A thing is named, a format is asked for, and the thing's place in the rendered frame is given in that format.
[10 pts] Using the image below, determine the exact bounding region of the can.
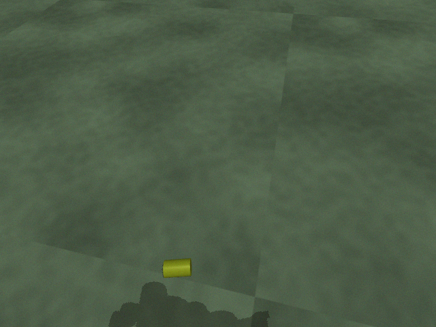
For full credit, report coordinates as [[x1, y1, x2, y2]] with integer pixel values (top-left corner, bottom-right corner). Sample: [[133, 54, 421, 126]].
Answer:
[[163, 258, 192, 278]]

